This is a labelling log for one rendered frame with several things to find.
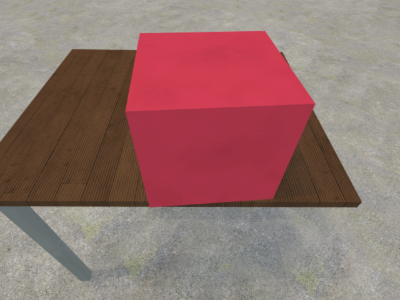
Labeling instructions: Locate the carton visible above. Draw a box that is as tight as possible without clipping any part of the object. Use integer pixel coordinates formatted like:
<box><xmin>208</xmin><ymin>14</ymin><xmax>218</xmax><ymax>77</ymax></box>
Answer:
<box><xmin>125</xmin><ymin>31</ymin><xmax>315</xmax><ymax>208</ymax></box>

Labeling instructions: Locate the table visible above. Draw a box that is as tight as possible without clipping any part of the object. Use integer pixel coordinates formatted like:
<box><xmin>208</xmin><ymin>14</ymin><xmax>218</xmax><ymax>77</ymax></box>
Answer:
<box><xmin>0</xmin><ymin>49</ymin><xmax>362</xmax><ymax>281</ymax></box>

